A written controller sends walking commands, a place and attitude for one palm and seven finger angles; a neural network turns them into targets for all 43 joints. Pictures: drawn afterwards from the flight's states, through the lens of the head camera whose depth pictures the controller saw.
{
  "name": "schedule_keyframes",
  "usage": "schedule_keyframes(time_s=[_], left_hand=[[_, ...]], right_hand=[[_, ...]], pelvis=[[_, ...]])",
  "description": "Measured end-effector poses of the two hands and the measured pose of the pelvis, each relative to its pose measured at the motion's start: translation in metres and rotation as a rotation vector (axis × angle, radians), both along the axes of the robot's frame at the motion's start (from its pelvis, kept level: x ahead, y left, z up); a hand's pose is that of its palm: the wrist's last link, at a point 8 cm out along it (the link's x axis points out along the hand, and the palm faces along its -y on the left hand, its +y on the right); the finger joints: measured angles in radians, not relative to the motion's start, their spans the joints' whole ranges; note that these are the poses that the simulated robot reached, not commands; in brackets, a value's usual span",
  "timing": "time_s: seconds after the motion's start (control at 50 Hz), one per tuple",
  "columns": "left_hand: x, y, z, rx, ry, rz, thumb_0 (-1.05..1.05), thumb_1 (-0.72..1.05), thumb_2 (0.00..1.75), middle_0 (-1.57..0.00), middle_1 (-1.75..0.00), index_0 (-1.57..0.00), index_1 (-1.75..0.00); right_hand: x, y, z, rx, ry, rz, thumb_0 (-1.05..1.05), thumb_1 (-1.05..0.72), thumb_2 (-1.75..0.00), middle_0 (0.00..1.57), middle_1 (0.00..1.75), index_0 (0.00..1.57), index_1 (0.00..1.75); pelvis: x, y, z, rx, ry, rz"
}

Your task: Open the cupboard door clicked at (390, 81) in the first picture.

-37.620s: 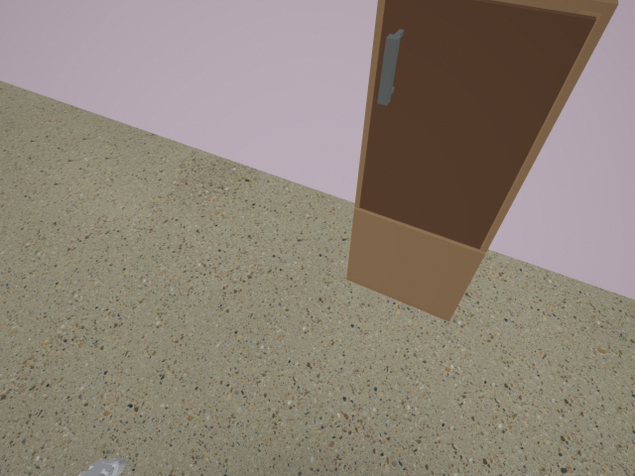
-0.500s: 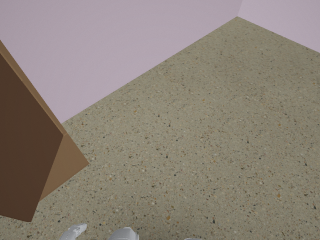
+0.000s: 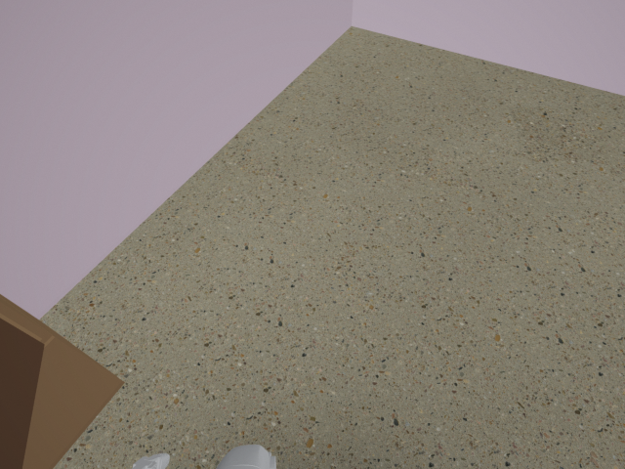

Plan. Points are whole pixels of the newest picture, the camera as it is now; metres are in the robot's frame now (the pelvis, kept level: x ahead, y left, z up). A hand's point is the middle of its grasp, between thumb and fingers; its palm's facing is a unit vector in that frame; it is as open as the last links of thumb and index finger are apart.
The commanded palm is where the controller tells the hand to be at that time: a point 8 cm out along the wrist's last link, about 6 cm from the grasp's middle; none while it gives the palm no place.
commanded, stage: walk to a spot facing it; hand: left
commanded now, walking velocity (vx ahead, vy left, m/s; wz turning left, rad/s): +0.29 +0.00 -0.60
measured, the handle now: out of the picture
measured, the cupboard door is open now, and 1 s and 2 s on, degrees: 44 44 44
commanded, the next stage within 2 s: turn to face it in 1.28 s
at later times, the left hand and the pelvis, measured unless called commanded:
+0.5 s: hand (262, 326) +0.35 +0.11 -0.15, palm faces -0.38 -0.91 -0.17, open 7.4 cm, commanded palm none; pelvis +0.14 -0.01 +0.00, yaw -20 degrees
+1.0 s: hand (311, 283) +0.44 +0.03 -0.16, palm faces -0.41 -0.89 -0.20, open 7.3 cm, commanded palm none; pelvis +0.35 -0.14 +0.01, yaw -30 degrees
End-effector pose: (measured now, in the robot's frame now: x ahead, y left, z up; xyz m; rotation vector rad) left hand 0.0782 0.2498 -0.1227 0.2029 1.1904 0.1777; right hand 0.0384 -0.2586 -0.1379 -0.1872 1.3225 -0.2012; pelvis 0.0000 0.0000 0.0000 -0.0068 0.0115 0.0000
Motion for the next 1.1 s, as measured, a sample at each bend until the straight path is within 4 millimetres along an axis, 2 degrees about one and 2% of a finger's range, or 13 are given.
schedule_keyframes(time_s=[0.14,0.2,0.24,0.32,0.4,0.54,0.58,0.62,0.68,0.78,0.86,1.04,1.1], left_hand=[[-0.002,0.007,-0.011,-0.052,0.123,-0.038,0.0,0.91,0.89,-0.2,-0.3,-0.2,-0.3],[0.012,0.015,-0.024,-0.069,0.167,-0.065,0.0,0.91,0.89,-0.2,-0.3,-0.2,-0.3],[0.033,0.017,-0.025,-0.072,0.179,-0.106,0.01,0.91,0.89,-0.2,-0.3,-0.2,-0.3],[0.097,0.006,-0.017,-0.086,0.123,-0.189,0.01,0.91,0.89,-0.2,-0.3,-0.19,-0.3],[0.176,-0.025,-0.006,-0.098,0.033,-0.296,0.01,0.91,0.89,-0.19,-0.3,-0.19,-0.3],[0.318,-0.116,0.003,-0.087,-0.12,-0.506,0.01,0.91,0.9,-0.19,-0.3,-0.19,-0.3],[0.351,-0.142,0.001,-0.082,-0.19,-0.543,0.01,0.91,0.89,-0.19,-0.3,-0.19,-0.3],[0.369,-0.16,0.0,-0.073,-0.236,-0.547,0.0,0.91,0.89,-0.19,-0.3,-0.19,-0.3],[0.372,-0.175,0.002,-0.053,-0.178,-0.558,0.0,0.91,0.89,-0.19,-0.3,-0.19,-0.3],[0.359,-0.189,0.002,-0.049,-0.018,-0.554,0.0,0.91,0.89,-0.2,-0.3,-0.19,-0.3],[0.368,-0.183,0.005,-0.032,0.024,-0.495,-0.01,0.95,0.89,-0.2,-0.3,-0.2,-0.3],[0.384,-0.167,-0.015,-0.012,0.226,-0.414,0.0,0.93,0.89,-0.2,-0.3,-0.2,-0.3],[0.404,-0.168,-0.027,-0.008,0.295,-0.438,0.0,0.92,0.89,-0.2,-0.3,-0.2,-0.3]], right_hand=[[0.052,0.008,0.023,-0.03,-0.144,-0.027,0.01,-0.91,-0.9,0.2,0.3,0.2,0.3],[0.067,0.015,0.023,-0.067,-0.207,-0.04,0.01,-0.91,-0.9,0.2,0.3,0.2,0.3],[0.063,0.02,0.026,-0.072,-0.206,-0.066,0.01,-0.91,-0.9,0.2,0.3,0.2,0.3],[0.038,0.032,0.029,-0.05,-0.117,-0.144,0.01,-0.91,-0.9,0.2,0.3,0.2,0.3],[0.001,0.044,0.025,-0.008,0.01,-0.252,0.01,-0.91,-0.9,0.2,0.3,0.2,0.3],[-0.051,0.053,0.01,0.082,0.232,-0.449,0.01,-0.91,-0.9,0.2,0.3,0.2,0.3],[-0.055,0.048,0.0,0.115,0.286,-0.486,0.01,-0.91,-0.9,0.2,0.3,0.2,0.3],[-0.046,0.035,-0.008,0.133,0.306,-0.517,0.01,-0.91,-0.9,0.2,0.3,0.2,0.3],[-0.005,0.003,-0.009,0.112,0.236,-0.536,0.01,-0.91,-0.9,0.2,0.3,0.2,0.3],[0.094,-0.054,0.005,0.055,0.02,-0.519,0.01,-0.91,-0.9,0.2,0.3,0.2,0.3],[0.17,-0.089,0.014,0.032,-0.099,-0.479,0.01,-0.91,-0.9,0.2,0.3,0.19,0.3],[0.34,-0.146,0.023,-0.028,-0.293,-0.388,0.01,-0.91,-0.9,0.2,0.3,0.2,0.3],[0.371,-0.155,0.022,-0.07,-0.349,-0.4,0.01,-0.91,-0.9,0.2,0.3,0.2,0.3]], pelvis=[[0.031,0.014,0.005,0.012,0.014,-0.091],[0.049,0.024,-0.004,-0.011,0.021,-0.139],[0.061,0.025,-0.002,-0.009,0.013,-0.174],[0.084,0.02,0.008,-0.009,0.01,-0.229],[0.11,0.01,0.011,-0.014,0.009,-0.285],[0.161,-0.03,-0.003,-0.001,-0.001,-0.373],[0.176,-0.049,-0.015,0.014,-0.011,-0.381],[0.187,-0.064,-0.02,0.025,-0.024,-0.404],[0.204,-0.078,-0.011,0.013,-0.025,-0.424],[0.24,-0.1,0.008,0.022,0.001,-0.467],[0.276,-0.116,0.013,0.018,0.011,-0.488],[0.375,-0.14,0.002,0.0,-0.005,-0.544],[0.405,-0.145,-0.008,-0.003,-0.013,-0.589]])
